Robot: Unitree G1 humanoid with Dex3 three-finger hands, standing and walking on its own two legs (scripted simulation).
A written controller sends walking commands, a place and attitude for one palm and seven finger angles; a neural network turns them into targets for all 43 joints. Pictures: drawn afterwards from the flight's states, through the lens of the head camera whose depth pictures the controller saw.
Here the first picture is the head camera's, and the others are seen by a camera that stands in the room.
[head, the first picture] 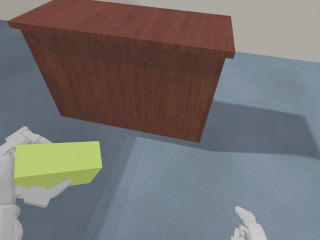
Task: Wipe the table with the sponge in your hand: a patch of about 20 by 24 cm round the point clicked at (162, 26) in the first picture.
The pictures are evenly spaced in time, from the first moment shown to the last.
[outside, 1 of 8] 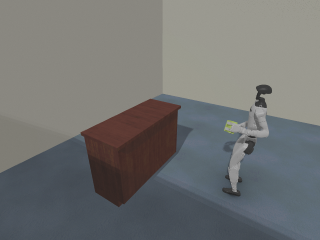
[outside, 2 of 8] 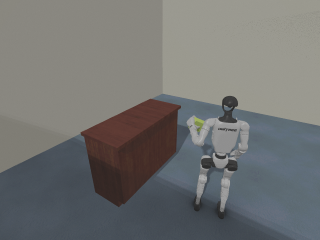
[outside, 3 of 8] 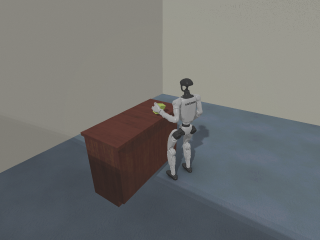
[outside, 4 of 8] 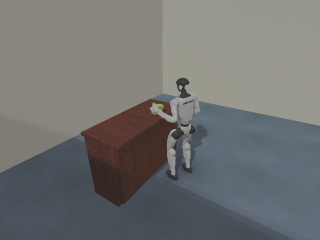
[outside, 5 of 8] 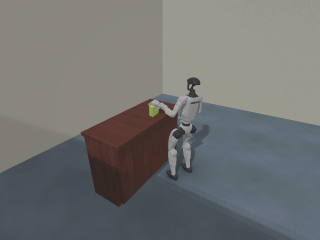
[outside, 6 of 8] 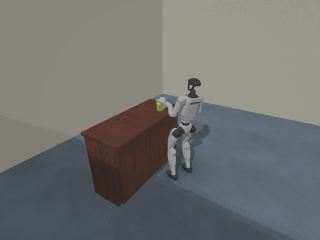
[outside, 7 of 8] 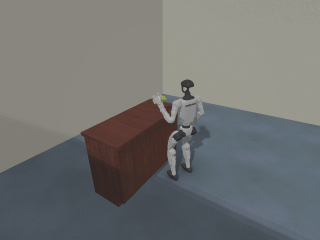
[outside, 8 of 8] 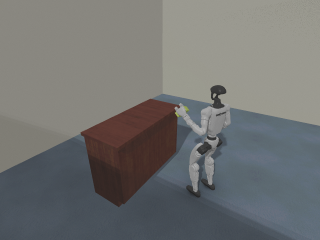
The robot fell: no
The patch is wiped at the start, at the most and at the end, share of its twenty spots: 0.00 0.85 0.85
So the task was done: no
